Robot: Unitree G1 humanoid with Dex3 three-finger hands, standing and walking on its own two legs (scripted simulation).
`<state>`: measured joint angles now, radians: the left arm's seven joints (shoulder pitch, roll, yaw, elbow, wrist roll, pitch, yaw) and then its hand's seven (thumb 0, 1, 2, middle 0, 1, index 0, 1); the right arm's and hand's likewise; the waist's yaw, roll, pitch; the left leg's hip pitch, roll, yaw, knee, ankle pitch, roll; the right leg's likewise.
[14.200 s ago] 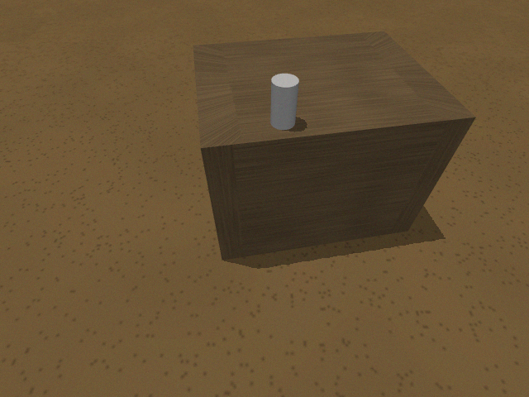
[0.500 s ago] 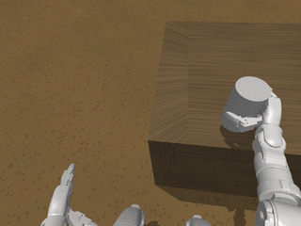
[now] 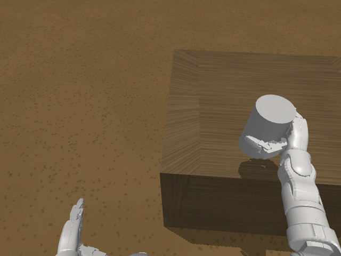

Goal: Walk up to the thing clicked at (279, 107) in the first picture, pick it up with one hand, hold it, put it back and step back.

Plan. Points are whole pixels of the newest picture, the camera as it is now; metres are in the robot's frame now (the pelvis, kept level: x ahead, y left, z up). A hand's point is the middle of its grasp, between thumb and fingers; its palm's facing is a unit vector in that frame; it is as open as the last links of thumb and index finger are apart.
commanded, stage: lift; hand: right
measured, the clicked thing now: (263, 128) +0.39 -0.17 +0.10
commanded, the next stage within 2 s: hold in 0.82 s
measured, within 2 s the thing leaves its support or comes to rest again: neither
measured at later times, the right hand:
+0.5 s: hand (270, 131) +0.35 -0.16 +0.14, palm faces +0.16 +0.99 -0.03, open 11.0 cm
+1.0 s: hand (276, 131) +0.33 -0.16 +0.17, palm faces +0.16 +0.99 -0.03, open 11.0 cm
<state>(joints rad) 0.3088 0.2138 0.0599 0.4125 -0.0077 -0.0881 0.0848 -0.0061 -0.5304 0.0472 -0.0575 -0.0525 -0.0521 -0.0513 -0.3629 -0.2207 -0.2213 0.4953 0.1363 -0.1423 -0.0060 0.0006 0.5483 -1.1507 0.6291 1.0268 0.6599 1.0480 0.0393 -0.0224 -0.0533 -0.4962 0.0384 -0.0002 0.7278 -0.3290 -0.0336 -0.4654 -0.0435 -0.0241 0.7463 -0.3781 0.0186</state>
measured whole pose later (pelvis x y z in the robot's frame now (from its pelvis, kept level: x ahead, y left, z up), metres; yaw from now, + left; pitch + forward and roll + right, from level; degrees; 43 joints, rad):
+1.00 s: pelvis -0.01 +0.01 +0.02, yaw -1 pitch -2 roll +0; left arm 0.26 0.22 0.08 0.54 -0.02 -0.16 0.12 -0.01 -0.52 0.04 -0.05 -0.05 -0.05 -0.04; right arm -0.18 -0.20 -0.19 0.04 0.19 0.22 0.00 0.00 0.55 -1.15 0.64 1.02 0.67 1.04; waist 0.01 -0.05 -0.01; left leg -0.27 0.04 0.02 0.57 -0.26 -0.02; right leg -0.23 -0.04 -0.01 0.55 -0.28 0.03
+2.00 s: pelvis +0.00 +0.01 +0.02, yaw -1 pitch -3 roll +0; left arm 0.23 0.22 0.09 0.62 -0.02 -0.22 0.11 -0.01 -0.53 0.05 -0.06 -0.05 -0.05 -0.05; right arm -0.13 -0.20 -0.19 -0.13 0.20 0.37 0.00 0.00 0.55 -1.16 0.64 1.02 0.67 1.04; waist 0.00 -0.06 -0.01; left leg -0.24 0.04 0.03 0.55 -0.26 -0.02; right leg -0.20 -0.04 0.00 0.54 -0.28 0.03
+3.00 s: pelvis +0.00 +0.01 +0.02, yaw -2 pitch -3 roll +0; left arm 0.23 0.22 0.09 0.63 -0.01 -0.24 0.11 -0.01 -0.54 0.05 -0.06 -0.05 -0.05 -0.05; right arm -0.15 -0.21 -0.21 -0.11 0.20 0.37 0.01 0.00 0.55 -1.16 0.64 1.02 0.67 1.04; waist 0.00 -0.06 -0.02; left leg -0.24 0.04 0.03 0.56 -0.27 -0.02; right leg -0.21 -0.04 0.00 0.54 -0.29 0.03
